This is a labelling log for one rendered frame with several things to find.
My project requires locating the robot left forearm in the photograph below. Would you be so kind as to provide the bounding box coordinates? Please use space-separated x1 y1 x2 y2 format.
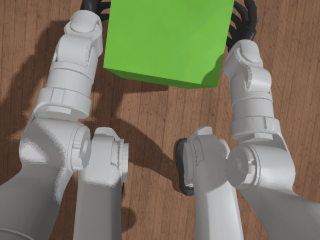
19 10 103 162

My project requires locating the carton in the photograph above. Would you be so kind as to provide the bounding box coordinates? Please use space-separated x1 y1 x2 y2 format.
103 0 235 89

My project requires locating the robot right thigh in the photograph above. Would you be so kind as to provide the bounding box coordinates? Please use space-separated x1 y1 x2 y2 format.
183 134 244 240

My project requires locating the robot right upper arm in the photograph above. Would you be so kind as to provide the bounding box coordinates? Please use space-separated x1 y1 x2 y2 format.
225 143 320 240

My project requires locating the left robot hand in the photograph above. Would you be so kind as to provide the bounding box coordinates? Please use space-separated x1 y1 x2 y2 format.
80 0 111 22

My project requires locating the robot left upper arm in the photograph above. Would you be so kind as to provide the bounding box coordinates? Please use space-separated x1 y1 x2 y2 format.
0 117 92 240

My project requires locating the robot right forearm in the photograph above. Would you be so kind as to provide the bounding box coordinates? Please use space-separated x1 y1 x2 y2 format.
223 39 296 175

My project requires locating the robot right shin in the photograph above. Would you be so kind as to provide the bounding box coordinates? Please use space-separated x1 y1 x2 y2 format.
183 126 230 187

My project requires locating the right robot hand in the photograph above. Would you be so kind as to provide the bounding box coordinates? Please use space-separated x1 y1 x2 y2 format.
226 0 258 53

